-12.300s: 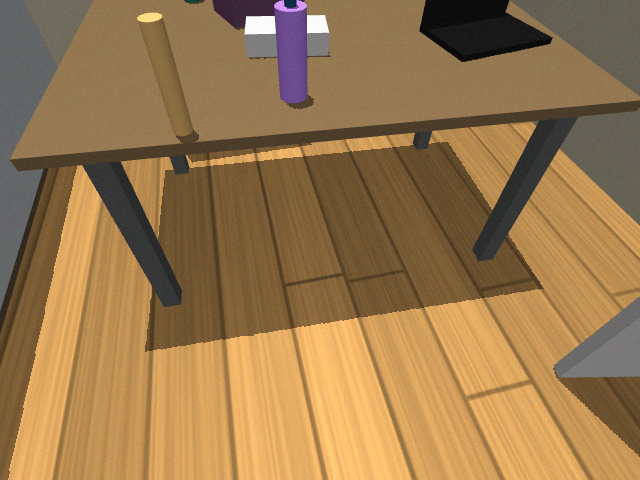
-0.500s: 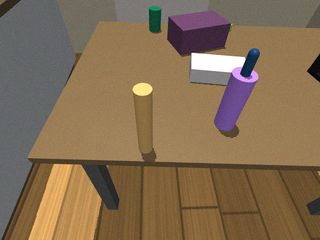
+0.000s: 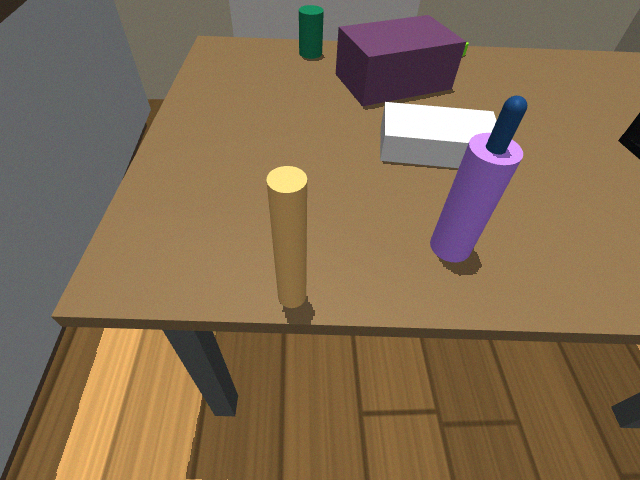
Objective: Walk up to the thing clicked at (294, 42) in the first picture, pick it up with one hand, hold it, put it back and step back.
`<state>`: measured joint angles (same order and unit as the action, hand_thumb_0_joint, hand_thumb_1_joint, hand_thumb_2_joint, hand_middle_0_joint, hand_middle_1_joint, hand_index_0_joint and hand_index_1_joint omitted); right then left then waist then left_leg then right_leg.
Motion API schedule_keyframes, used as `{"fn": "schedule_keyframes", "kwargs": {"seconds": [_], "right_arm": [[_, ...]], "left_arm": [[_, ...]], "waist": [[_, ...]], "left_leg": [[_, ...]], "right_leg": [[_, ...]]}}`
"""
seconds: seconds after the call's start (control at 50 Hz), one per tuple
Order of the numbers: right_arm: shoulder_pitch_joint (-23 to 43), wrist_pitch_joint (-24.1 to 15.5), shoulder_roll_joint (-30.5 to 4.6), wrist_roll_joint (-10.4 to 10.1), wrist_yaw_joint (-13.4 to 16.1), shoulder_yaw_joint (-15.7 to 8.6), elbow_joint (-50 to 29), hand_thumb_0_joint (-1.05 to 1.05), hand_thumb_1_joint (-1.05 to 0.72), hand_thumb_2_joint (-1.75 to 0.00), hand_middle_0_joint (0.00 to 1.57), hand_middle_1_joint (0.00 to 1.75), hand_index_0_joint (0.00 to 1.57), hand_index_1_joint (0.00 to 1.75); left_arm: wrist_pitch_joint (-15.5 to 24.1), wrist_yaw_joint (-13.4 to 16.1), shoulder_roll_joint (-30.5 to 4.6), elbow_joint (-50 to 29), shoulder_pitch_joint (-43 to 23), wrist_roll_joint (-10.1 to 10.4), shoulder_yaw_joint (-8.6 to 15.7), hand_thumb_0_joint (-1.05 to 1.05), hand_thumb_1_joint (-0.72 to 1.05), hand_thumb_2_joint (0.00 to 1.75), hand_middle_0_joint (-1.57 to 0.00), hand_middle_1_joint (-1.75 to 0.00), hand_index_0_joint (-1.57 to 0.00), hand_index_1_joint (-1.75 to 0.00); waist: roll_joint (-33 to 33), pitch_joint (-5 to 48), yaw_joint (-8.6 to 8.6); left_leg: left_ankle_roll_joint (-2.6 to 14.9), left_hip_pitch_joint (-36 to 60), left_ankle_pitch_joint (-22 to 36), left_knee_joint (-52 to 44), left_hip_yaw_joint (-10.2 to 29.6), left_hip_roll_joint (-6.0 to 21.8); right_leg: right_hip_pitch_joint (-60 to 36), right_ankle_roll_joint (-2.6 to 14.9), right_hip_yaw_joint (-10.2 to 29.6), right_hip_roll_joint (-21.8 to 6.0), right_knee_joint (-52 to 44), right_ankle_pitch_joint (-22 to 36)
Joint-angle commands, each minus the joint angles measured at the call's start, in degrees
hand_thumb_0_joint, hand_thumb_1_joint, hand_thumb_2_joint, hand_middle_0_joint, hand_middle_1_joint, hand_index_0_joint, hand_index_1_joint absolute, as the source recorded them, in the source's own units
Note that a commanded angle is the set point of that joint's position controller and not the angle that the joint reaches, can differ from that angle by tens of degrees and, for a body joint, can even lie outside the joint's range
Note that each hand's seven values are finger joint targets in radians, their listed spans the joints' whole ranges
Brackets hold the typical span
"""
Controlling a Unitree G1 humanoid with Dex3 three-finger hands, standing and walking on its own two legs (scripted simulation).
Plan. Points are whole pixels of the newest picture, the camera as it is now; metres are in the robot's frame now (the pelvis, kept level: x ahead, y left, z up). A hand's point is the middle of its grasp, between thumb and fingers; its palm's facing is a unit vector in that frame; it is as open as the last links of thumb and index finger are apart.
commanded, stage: stand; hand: right
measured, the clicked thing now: (478, 186) +0.47 -0.23 +0.10
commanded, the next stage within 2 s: rise first in 0.16 s
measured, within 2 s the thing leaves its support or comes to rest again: neither
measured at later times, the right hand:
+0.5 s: hand (498, 459) +0.16 -0.25 -0.12, palm faces +0.17 +0.93 -0.31, open 11.0 cm
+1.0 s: hand (554, 410) +0.19 -0.27 +0.01, palm faces +0.29 +0.89 -0.36, open 17.4 cm
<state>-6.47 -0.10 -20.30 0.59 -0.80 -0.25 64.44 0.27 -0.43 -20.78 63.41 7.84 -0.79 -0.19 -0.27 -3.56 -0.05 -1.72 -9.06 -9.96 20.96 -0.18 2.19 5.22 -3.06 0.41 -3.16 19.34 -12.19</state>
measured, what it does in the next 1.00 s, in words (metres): stands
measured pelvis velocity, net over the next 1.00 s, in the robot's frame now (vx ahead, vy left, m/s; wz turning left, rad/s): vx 0.01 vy -0.01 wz -0.02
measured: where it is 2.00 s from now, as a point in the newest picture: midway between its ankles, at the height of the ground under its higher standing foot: outside the picture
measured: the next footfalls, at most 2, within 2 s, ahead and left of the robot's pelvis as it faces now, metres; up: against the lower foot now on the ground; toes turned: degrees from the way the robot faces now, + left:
none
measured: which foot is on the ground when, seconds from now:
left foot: down 0.00-1.00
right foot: down 0.00-1.00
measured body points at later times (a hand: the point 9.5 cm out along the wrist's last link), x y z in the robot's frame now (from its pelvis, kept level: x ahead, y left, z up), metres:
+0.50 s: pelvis -0.01 +0.00 -0.01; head +0.02 +0.00 +0.44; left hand +0.15 +0.28 -0.11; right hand +0.15 -0.29 -0.10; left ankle +0.02 +0.14 -0.75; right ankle -0.02 -0.15 -0.75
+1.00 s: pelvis +0.01 -0.01 +0.00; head +0.01 +0.00 +0.45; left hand +0.18 +0.25 -0.09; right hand +0.17 -0.32 +0.03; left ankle +0.02 +0.14 -0.75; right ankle -0.02 -0.15 -0.75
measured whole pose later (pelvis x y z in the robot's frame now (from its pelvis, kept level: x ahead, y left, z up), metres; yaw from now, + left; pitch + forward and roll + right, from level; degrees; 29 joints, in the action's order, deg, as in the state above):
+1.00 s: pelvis +0.01 -0.01 +0.00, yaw -1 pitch -2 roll +0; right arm -23.3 -6.5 -16.8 -2.4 2.7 -11.4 6.3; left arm 5.8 2.7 -12.9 34.4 14.9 1.4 6.9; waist -2.0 -0.9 1.9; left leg -2.6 -8.6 -12.6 23.4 -1.1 3.2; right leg 6.3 -2.1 1.4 -2.2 23.9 -15.5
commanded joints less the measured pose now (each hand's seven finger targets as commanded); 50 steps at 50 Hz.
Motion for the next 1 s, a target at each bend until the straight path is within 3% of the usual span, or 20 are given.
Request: {"fn": "schedule_keyframes", "kwargs": {"seconds": [0.0, 0.14, 0.22, 0.24, 0.26, 0.28, 0.3, 0.32, 0.34, 0.38, 0.42, 0.44, 0.48, 0.54, 0.64, 0.68, 0.74, 0.76, 0.88, 0.98], "right_arm": [[2.27, -1.33, -12.30, -0.26, 0.91, -2.52, -3.64, 0.00, -0.90, -0.90, 0.20, 0.30, 0.20, 0.30], [2.57, -1.20, -12.15, -0.20, 0.99, -2.57, -3.78, 0.00, -0.90, -0.90, 0.20, 0.30, 0.20, 0.30], [2.69, -1.07, -12.49, -0.16, 0.98, -2.71, -3.77, 0.00, -0.90, -0.90, 0.20, 0.30, 0.20, 0.30], [2.91, -1.10, -12.17, -0.18, 0.94, -2.73, -3.84, 0.00, -0.82, -0.82, 0.12, 0.22, 0.12, 0.22], [23.02, -5.30, -1.37, -3.97, 1.58, -0.75, -23.94, 0.00, -0.74, -0.74, 0.06, 0.14, 0.06, 0.14], [20.87, -7.60, -3.74, -6.24, 2.80, -0.98, -26.08, 0.00, -0.66, -0.66, 0.06, 0.06, 0.05, 0.06], [12.36, -6.96, -9.60, -5.44, 3.98, -4.63, -17.73, 0.00, -0.58, -0.58, 0.06, 0.05, 0.05, 0.05], [9.06, -6.15, -11.19, -5.21, 4.31, -6.61, -14.43, 0.00, -0.50, -0.50, 0.06, 0.05, 0.05, 0.05], [9.12, -6.05, -12.29, -5.07, 4.71, -8.82, -15.16, 0.00, -0.42, -0.42, 0.06, 0.05, 0.05, 0.05], [8.77, -7.20, -11.83, -4.50, 5.53, -9.61, -21.55, 0.00, -0.26, -0.26, 0.06, 0.05, 0.05, 0.05], [-2.22, -6.51, -10.81, -3.31, 5.48, -12.04, -21.23, 0.00, -0.13, -0.19, 0.05, 0.05, 0.05, 0.05], [-3.85, -6.32, -11.53, -2.87, 5.36, -13.71, -24.12, 0.00, -0.10, -0.18, 0.05, 0.05, 0.05, 0.05], [-1.13, -6.28, -11.07, -3.00, 5.42, -13.22, -30.28, 0.00, -0.01, -0.15, 0.05, 0.05, 0.05, 0.05], [-1.69, -6.40, -6.37, -3.44, 5.00, -10.94, -36.51, 0.00, 0.17, -0.11, 0.05, 0.05, 0.05, 0.05], [-1.69, -8.15, -7.51, -3.21, 5.52, -11.86, -50.94, 0.00, 0.43, -0.06, 0.04, 0.05, 0.05, 0.05], [-2.35, -8.69, -6.62, -3.30, 5.67, -11.39, -55.82, 0.00, 0.49, -0.04, 0.04, 0.05, 0.05, 0.05], [-6.79, -8.85, -9.17, -3.00, 5.98, -15.33, -58.68, 0.00, 0.56, -0.03, 0.04, 0.06, 0.05, 0.06], [-8.30, -8.96, -8.08, -3.04, 5.80, -15.31, -59.44, 0.00, 0.58, -0.02, 0.04, 0.06, 0.05, 0.06], [-13.66, -9.65, -5.78, -3.33, 4.45, -15.88, -67.13, 0.00, 0.57, -0.02, 0.05, 0.05, 0.05, 0.05], [-11.93, -10.59, -6.29, -3.35, 3.87, -17.07, -73.93, 0.00, 0.58, -0.02, 0.05, 0.05, 0.05, 0.05]], "left_arm": [[1.38, 0.87, -12.10, -3.26, -1.30, 0.01, 2.64, 0.00, 0.90, 0.90, -0.20, -0.30, -0.20, -0.30], [1.29, 0.89, -11.91, -3.19, -1.16, 0.05, 2.60, 0.00, 0.90, 0.90, -0.20, -0.30, -0.20, -0.30], [1.15, 0.90, -11.87, -3.29, -1.22, -0.05, 2.65, 0.00, 0.90, 0.90, -0.20, -0.30, -0.20, -0.30], [1.19, 0.89, -12.20, -3.45, -1.63, -0.14, 2.72, 0.00, 0.82, 0.82, -0.12, -0.22, -0.12, -0.22], [7.70, 1.21, -1.46, -23.56, -21.74, 4.62, 1.78, 0.00, 0.74, 0.74, -0.06, -0.14, -0.04, -0.14], [8.71, 2.40, -3.21, -25.50, -22.30, 6.24, 1.22, 0.00, 0.66, 0.66, -0.05, -0.06, -0.03, -0.08], [8.13, 3.33, -7.68, -18.62, -15.75, 6.01, 3.84, 0.00, 0.58, 0.58, -0.05, -0.05, -0.03, -0.08], [7.30, 3.58, -10.20, -15.23, -11.46, 5.97, 6.57, 0.00, 0.50, 0.50, -0.05, -0.05, -0.02, -0.08], [6.97, 4.10, -11.55, -17.41, -9.32, 5.54, 9.17, 0.00, 0.42, 0.42, -0.05, -0.05, -0.03, -0.08], [7.38, 4.80, -8.59, -18.09, -7.90, 5.07, 8.18, 0.00, 0.26, 0.26, -0.05, -0.06, -0.04, -0.07], [6.78, 4.68, -6.91, -14.50, -3.46, 3.45, 9.93, 0.00, 0.15, 0.19, -0.05, -0.05, -0.05, -0.05], [6.57, 4.47, -6.09, -15.48, -1.45, 2.81, 10.46, 0.00, 0.11, 0.16, -0.05, -0.05, -0.06, -0.04], [6.47, 4.61, -6.64, -19.16, -1.42, 2.58, 11.15, 0.00, 0.01, 0.10, -0.04, -0.05, -0.07, -0.03], [6.39, 4.42, -1.09, -23.18, -2.64, 3.05, 8.23, 0.00, -0.16, 0.07, -0.05, -0.05, -0.06, -0.03], [7.85, 5.08, -0.45, -36.25, -4.91, 3.18, 6.96, 0.00, -0.44, 0.04, -0.06, -0.05, -0.05, -0.05], [8.41, 5.55, -2.29, -38.97, -3.63, 2.71, 8.16, 0.00, -0.52, 0.03, -0.06, -0.05, -0.05, -0.06], [8.25, 5.63, -2.01, -37.52, 2.45, 2.53, 9.09, 0.00, -0.55, 0.03, -0.06, -0.05, -0.05, -0.06], [8.35, 5.31, -0.75, -38.63, 1.35, 2.38, 7.91, 0.00, -0.55, 0.02, -0.05, -0.05, -0.05, -0.05], [8.13, 4.00, -0.76, -37.18, 6.84, 2.33, 10.80, 0.00, -0.55, 0.02, -0.05, -0.05, -0.05, -0.05], [8.44, 3.29, -0.72, -36.22, 0.03, 2.06, 11.31, 0.00, -0.55, 0.03, -0.05, -0.05, -0.05, -0.05]], "waist": [[0.28, 6.39, 0.15], [0.22, 5.13, 0.15], [0.48, 4.13, 0.13], [0.00, 4.47, 0.24], [-3.78, 6.16, -0.65], [2.42, 7.47, 1.44], [3.03, 3.35, 2.16], [2.40, 1.07, 1.00], [3.32, 7.97, 0.49], [0.56, 13.69, 0.87], [-2.85, 13.01, 2.63], [-2.45, 14.64, 1.95], [-2.34, 15.68, 0.40], [-1.72, 11.40, 0.55], [-1.16, 10.22, 1.68], [-0.78, 9.99, 0.85], [-2.51, 8.16, 1.06], [-1.37, 7.54, 1.92], [-1.77, 6.92, 1.34], [-2.96, 6.01, 2.41]], "left_leg": [[2.67, 3.84, 11.82, -2.02, 4.02, 5.70], [2.52, 3.50, 11.25, -2.09, 3.69, 5.46], [2.58, 2.70, 7.54, -2.67, 3.87, 5.38], [2.42, 3.04, 8.65, -2.79, 3.98, 5.46], [0.98, -3.25, 4.21, 1.59, -1.87, -1.12], [0.74, 0.55, -0.15, -0.92, -2.23, -1.42], [0.82, -0.77, -3.83, -1.93, -2.62, -1.58], [0.66, -3.40, -3.57, -0.78, -2.80, -1.33], [0.42, -1.53, 0.20, 0.72, -2.98, -1.33], [0.87, 0.78, 5.42, 1.64, -2.75, -1.15], [1.72, 0.93, 7.44, 2.09, -2.60, -1.59], [1.67, 1.86, 8.73, 2.21, -2.83, -1.90], [1.37, 2.90, 9.57, 1.48, -3.21, -2.33], [0.88, 1.49, 5.93, -0.19, -3.46, -2.07], [1.23, 1.87, 3.78, -1.09, -4.04, -1.99], [1.17, 1.82, 4.35, -0.90, -4.10, -1.96], [1.25, 1.77, 5.55, -0.55, -4.30, -1.92], [1.28, 2.41, 5.97, -0.36, -4.57, -1.94], [1.46, 3.12, 9.99, 0.62, -5.25, -2.20], [1.41, 3.14, 9.36, 0.51, -4.89, -1.87]], "right_leg": [[0.17, 3.27, 2.23, -4.83, -2.56, 11.00], [0.67, 3.27, 2.08, -4.70, -3.05, 10.61], [1.17, 3.37, 2.34, -4.68, -3.87, 7.29], [1.28, 3.51, 2.23, -4.62, -3.38, 7.81], [8.53, 2.96, -3.06, 2.98, 2.68, 4.91], [6.18, 3.23, -2.87, 2.48, 0.97, 1.80], [8.40, 3.44, -2.98, 2.70, 0.21, -1.25], [9.03, 3.39, -3.72, 3.27, 1.17, -1.52], [7.39, 3.48, -3.44, 3.30, 2.60, 1.90], [5.49, 2.98, -3.15, 3.19, 3.16, 7.22], [6.94, 2.56, -3.12, 3.43, 2.50, 9.97], [6.09, 2.67, -3.04, 3.25, 2.62, 11.07], [5.10, 2.58, -3.05, 3.18, 2.09, 10.82], [6.67, 2.91, -3.60, 3.39, 1.27, 6.71], [5.43, 2.80, -3.19, 3.18, 0.20, 5.68], [4.39, 2.94, -2.99, 3.13, 0.25, 6.15], [3.22, 2.89, -3.13, 3.50, 0.45, 7.65], [3.76, 2.89, -2.90, 3.30, 0.47, 8.49], [2.50, 2.48, -2.92, 2.87, 0.95, 13.33], [3.05, 2.46, -2.69, 2.98, 1.10, 12.86]]}}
